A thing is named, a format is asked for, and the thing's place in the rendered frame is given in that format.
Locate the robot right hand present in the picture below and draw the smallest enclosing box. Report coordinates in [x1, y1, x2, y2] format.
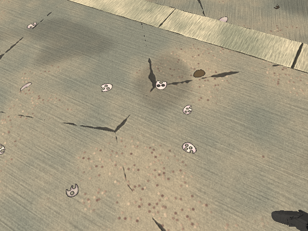
[271, 210, 308, 231]

